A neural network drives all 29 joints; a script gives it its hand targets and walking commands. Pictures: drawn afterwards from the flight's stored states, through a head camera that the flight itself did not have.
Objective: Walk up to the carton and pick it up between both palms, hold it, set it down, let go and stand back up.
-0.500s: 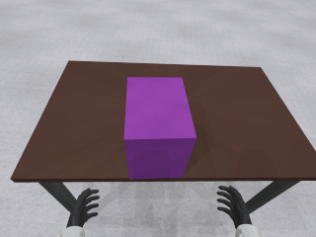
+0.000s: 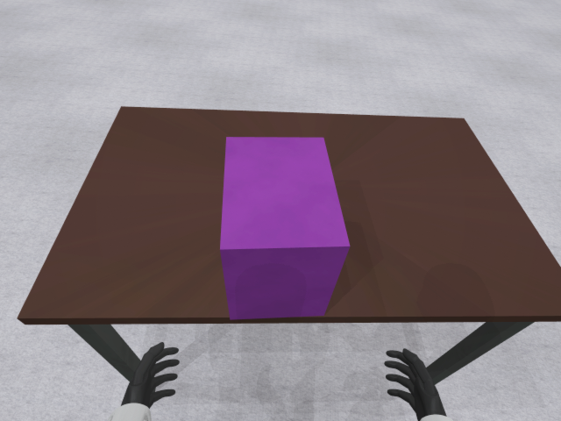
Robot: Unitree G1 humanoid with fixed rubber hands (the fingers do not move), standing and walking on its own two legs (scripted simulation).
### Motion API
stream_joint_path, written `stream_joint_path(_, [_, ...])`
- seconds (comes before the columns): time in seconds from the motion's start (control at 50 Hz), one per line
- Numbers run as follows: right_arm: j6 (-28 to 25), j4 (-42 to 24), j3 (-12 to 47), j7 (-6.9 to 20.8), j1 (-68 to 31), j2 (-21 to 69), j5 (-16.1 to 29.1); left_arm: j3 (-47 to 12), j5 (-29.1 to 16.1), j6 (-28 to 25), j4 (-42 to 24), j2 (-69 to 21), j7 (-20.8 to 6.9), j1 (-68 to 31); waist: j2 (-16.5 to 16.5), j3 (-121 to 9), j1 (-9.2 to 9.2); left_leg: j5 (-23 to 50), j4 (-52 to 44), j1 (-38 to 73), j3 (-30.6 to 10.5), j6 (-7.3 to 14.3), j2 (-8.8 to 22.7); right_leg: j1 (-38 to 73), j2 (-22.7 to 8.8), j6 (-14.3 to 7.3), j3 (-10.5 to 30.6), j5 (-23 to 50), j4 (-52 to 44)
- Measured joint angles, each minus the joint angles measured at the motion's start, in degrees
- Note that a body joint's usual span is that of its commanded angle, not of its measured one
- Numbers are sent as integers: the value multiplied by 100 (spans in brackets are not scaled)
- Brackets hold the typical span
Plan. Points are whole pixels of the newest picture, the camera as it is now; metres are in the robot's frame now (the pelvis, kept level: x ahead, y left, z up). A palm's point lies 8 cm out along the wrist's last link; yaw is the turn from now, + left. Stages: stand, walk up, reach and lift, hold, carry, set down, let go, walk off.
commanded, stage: set down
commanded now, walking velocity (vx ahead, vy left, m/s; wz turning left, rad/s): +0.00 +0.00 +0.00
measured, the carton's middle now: (276, 229) +0.42 +0.02 +0.01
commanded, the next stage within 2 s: let go in 0.44 s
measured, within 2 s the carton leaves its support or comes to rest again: neither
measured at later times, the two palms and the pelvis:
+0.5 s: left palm (143, 395) +0.17 +0.20 -0.07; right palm (426, 410) +0.16 -0.21 -0.08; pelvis +0.01 +0.00 +0.00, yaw +0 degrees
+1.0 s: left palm (137, 399) +0.17 +0.21 -0.07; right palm (432, 416) +0.16 -0.22 -0.08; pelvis +0.01 -0.01 +0.00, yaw +0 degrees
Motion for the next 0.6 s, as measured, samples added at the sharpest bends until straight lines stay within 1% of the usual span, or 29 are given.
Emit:
stream_joint_path(0.2, [-39, 138, 0, 1, -1, 0, -56, 0, 0, 36, 189, 1, -7, -134, 0, 3, 0, -21, 0, 19, 0, 0, 1, 0, 0, 0, 0, -43, 40])
stream_joint_path(0.36, [-93, 261, 0, 6, 0, 0, -86, 0, 0, 48, 221, 7, -19, -127, 0, 3, 0, -51, 0, 39, 0, 0, 1, 0, 0, 0, 0, -98, 84])
stream_joint_path(0.6, [-277, 462, 0, 10, 0, -1, -86, 0, 0, -111, 250, 52, -27, -125, 0, 3, 0, -82, 0, 53, 0, 0, 2, 0, 0, 0, 0, -143, 113])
